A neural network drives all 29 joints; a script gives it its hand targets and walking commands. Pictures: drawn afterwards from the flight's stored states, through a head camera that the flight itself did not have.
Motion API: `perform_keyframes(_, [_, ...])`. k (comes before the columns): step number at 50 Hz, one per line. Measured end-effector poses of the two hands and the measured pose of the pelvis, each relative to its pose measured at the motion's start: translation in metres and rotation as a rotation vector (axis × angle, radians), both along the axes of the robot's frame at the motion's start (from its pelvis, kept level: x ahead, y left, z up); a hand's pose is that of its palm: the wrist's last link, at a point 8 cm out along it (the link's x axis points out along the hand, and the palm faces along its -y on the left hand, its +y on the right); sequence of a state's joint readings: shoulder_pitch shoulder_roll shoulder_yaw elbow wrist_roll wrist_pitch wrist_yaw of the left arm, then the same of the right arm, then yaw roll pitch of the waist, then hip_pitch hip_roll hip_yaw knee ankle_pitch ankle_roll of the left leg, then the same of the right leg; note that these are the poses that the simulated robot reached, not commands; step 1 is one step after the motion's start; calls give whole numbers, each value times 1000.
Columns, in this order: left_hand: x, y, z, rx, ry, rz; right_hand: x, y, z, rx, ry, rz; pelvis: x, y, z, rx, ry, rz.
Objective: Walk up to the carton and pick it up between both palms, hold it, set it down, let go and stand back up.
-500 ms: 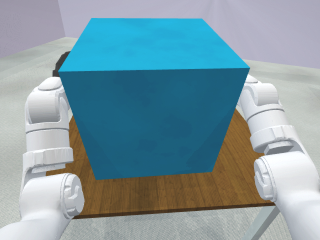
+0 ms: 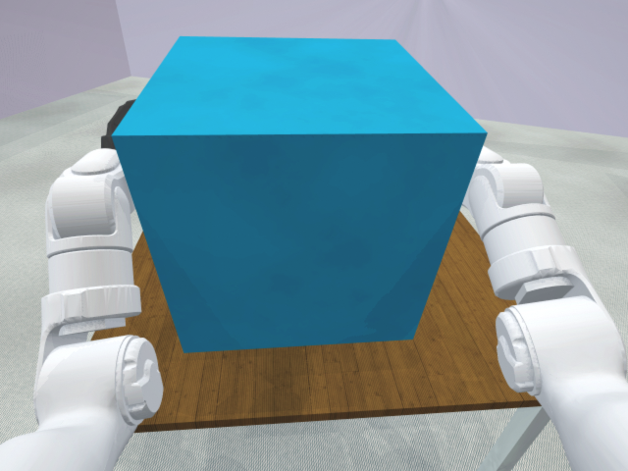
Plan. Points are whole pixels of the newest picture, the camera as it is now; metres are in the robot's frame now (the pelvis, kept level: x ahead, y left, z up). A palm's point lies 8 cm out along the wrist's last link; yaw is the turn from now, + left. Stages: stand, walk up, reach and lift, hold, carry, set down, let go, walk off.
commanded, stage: hold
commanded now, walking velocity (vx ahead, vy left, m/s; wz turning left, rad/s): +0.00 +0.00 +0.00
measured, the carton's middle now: (295, 187) +0.41 +0.01 +0.24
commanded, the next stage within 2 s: none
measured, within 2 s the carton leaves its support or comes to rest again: neither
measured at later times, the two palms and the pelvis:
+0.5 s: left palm (121, 167) +0.36 +0.21 +0.28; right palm (452, 161) +0.37 -0.18 +0.29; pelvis +0.00 +0.00 +0.00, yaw +0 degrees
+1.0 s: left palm (119, 165) +0.36 +0.21 +0.29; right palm (453, 159) +0.37 -0.18 +0.29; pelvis +0.00 +0.00 +0.00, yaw +0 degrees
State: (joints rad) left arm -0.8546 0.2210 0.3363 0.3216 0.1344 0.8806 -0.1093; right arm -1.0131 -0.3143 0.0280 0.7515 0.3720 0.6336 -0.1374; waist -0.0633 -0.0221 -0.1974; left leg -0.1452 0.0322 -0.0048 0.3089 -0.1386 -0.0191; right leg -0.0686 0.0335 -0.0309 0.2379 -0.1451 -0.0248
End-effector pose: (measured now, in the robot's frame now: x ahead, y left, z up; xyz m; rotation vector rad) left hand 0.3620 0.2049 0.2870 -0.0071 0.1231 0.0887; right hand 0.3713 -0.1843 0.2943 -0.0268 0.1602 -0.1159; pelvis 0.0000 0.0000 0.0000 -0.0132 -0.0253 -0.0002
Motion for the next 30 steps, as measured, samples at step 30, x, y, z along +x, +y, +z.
perform_keyframes(30, [-2,0,-2,15,-8,4,-1,0,-3,-9,-6,7,-2,0,0,-2,1,3])
